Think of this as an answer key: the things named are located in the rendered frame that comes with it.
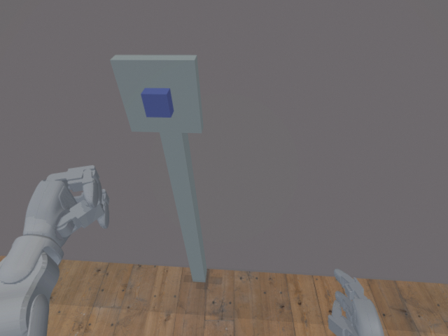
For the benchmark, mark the robot left forearm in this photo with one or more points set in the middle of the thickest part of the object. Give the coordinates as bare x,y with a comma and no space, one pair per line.
28,275

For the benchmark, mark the panel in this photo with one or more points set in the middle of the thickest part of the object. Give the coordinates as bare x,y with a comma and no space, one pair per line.
180,73

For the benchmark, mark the button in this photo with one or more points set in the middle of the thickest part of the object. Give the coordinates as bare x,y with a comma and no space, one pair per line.
157,102

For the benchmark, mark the right robot hand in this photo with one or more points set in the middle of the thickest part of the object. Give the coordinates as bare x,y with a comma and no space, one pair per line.
361,315

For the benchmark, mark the left robot hand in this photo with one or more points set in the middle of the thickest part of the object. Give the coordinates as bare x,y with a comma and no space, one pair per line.
54,212

